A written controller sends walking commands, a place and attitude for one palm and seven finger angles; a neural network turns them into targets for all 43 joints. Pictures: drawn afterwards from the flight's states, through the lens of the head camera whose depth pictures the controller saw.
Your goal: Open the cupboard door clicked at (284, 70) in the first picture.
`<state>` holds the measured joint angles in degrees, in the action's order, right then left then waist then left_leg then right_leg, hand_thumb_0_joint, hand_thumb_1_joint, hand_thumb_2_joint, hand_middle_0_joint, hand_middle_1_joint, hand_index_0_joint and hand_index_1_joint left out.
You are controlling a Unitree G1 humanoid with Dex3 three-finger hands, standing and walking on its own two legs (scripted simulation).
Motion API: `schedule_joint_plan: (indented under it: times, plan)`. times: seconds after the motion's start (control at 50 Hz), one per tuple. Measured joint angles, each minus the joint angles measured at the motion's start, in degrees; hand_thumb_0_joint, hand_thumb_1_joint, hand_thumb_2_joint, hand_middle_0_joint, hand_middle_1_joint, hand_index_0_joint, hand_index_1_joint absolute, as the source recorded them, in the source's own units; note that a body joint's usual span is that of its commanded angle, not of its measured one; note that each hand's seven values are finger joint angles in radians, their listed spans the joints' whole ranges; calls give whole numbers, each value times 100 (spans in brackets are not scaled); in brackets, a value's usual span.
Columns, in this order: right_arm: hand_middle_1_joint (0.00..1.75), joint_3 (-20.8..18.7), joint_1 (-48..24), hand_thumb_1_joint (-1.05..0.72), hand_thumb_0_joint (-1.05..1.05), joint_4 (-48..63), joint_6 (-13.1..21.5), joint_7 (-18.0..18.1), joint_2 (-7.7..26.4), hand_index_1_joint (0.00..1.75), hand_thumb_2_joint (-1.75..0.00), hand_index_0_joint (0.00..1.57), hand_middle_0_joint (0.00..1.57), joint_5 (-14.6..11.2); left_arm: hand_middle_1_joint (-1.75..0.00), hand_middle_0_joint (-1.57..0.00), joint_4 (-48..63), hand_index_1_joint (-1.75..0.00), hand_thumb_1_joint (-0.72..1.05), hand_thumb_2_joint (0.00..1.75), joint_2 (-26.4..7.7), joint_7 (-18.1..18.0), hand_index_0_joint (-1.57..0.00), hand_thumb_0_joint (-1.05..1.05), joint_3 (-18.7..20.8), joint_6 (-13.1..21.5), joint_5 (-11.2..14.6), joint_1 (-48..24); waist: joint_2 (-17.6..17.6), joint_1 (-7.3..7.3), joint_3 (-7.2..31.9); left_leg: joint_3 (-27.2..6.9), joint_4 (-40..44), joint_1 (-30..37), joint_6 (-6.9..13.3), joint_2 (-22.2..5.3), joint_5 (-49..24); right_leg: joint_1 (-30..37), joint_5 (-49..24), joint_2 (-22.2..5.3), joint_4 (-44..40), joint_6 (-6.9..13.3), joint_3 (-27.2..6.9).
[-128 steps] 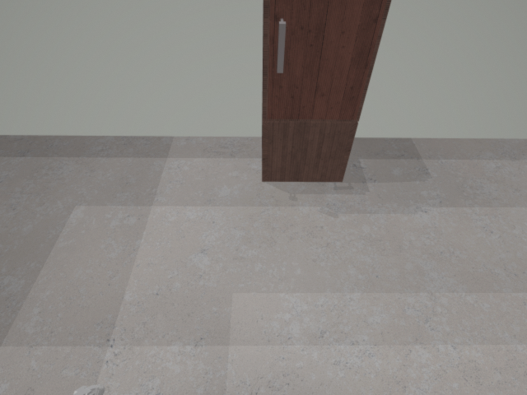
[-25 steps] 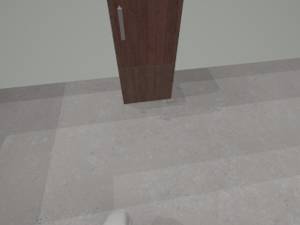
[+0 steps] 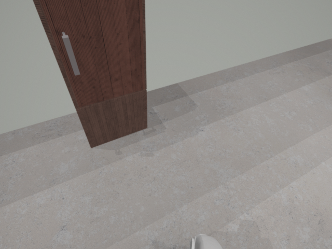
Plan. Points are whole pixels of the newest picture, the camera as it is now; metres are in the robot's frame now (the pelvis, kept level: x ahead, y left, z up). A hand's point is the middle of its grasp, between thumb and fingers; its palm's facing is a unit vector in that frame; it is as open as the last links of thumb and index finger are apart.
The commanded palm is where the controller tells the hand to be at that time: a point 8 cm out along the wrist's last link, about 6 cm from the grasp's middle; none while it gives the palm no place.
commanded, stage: walk to a spot facing it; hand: left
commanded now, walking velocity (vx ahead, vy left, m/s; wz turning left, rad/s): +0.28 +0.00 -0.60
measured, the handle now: (70, 54) +0.85 +0.49 -0.01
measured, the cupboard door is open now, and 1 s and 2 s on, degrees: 0 0 0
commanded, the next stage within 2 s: turn to face it in 0.42 s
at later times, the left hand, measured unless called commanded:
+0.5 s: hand (143, 190) +0.32 +0.09 -0.16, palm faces -0.31 -0.93 -0.21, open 7.4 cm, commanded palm none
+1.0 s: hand (120, 192) +0.32 +0.17 -0.18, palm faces -0.13 -0.97 -0.19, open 7.4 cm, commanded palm none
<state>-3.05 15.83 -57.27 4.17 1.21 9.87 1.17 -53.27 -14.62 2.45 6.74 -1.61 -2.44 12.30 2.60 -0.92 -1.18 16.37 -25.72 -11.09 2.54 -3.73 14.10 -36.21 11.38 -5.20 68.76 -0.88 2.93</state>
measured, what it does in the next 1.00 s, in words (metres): walks ahead: right foot, then left foot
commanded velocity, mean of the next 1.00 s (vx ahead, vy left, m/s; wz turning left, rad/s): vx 0.07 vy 0.00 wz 0.01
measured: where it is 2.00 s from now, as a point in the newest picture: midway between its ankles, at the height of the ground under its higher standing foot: outside the picture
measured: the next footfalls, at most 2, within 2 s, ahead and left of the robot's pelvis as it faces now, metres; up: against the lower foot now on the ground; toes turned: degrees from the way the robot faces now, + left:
right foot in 0.30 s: +0.23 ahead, -0.15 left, +0.00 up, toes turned -18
left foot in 0.70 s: +0.34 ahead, +0.05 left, +0.00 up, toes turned -12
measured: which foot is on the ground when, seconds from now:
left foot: down 0.00-0.30, up 0.32-0.68, down 0.70-1.00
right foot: up 0.00-0.28, down 0.30-0.74, up 0.76-1.00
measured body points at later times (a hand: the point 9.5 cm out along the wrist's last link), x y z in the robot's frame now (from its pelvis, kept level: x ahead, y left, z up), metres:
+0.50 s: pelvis +0.16 -0.05 -0.01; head +0.19 -0.07 +0.44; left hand +0.34 +0.14 -0.15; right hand +0.12 -0.29 -0.16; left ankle +0.21 +0.10 -0.66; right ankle +0.19 -0.14 -0.74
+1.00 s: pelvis +0.24 -0.02 +0.00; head +0.28 +0.00 +0.45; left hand +0.32 +0.22 -0.16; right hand +0.25 -0.26 -0.14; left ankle +0.30 +0.06 -0.74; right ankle +0.16 -0.16 -0.68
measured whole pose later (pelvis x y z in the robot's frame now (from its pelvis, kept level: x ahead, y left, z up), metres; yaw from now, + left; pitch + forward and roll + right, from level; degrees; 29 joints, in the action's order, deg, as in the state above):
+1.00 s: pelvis +0.24 -0.02 +0.00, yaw -10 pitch +2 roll -2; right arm -2.0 12.6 -56.3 -1.1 0.4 10.0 1.1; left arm -58.3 -11.9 -0.6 3.8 -2.6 -1.0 13.2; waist 1.1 0.6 -1.8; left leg -1.0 -24.0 -17.6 3.2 1.7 8.2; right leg -22.5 25.7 -2.4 54.1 -3.9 0.5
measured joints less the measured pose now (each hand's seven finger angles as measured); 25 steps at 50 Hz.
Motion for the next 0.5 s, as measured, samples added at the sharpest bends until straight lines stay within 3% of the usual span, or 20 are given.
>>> schedule_joint_plan:
  times: [0.08,0.16,0.24,0.28,0.3,0.32,0.38,0.42,0.5]
  plan:
    - [30,-33,405,-93,-1,-178,-17,-18,144,29,-90,20,20,-1,-30,-19,116,-29,92,90,55,49,-19,1,-43,-67,-12,-335,-76,173,-51,283,295,441,-54,9,134,-95,-285,-162,-835,-100,33]
    - [30,-15,729,-92,0,-289,-52,-42,180,29,-90,20,20,32,-30,-19,137,-29,91,90,138,76,-19,1,-127,-114,-2,-654,-136,387,-190,539,338,803,-201,-87,395,145,-218,-180,-1861,-67,151]
    - [30,13,985,-92,0,-370,-133,-69,148,29,-90,20,20,69,-30,-19,171,-29,91,90,252,89,-19,1,-226,-79,19,-924,-215,565,-326,804,99,1069,-445,-312,808,576,130,16,-2726,115,342]
    - [30,26,1125,-91,0,-371,-191,-88,108,29,-90,20,20,52,-30,-19,217,-29,91,90,288,90,-20,1,-288,17,25,-1012,-275,616,-379,864,-419,1044,-583,-562,1137,958,202,218,-3228,255,506]
    - [30,40,1213,-91,0,-364,-230,-112,54,29,-90,20,20,15,-30,-19,249,-29,91,90,268,91,-20,1,-323,111,23,-1037,-228,627,-378,794,-1061,842,-612,-711,1276,1159,-215,254,-3470,409,548]
    - [30,59,1188,-91,0,-367,-297,-126,24,29,-90,20,20,-24,-30,-19,265,-29,91,90,273,62,-20,1,-338,214,52,-1072,-215,601,-426,461,-2062,455,-660,-796,1503,1105,-271,292,-3275,519,539]
    - [30,72,812,-91,0,-313,-454,-72,23,29,-90,20,20,-68,-30,-20,272,-29,91,90,337,-50,-20,1,-399,316,179,-983,-236,541,-571,-657,-4418,-701,-695,-600,1596,1266,223,451,-3046,576,418]
    - [30,57,460,-91,1,-172,-509,-54,59,29,-90,20,20,-33,-30,-20,206,-29,91,90,381,-121,-20,1,-415,290,192,-796,-288,500,-551,-985,-4787,-1268,-722,-573,1232,1489,203,581,-3309,504,304]
    - [30,34,-198,-91,0,246,-499,-59,81,29,-90,20,20,15,-30,-20,-12,-29,91,90,407,-192,-20,1,-381,199,138,-425,-317,428,-377,-1244,-4129,-1985,-786,-590,743,1733,46,728,-3739,505,46]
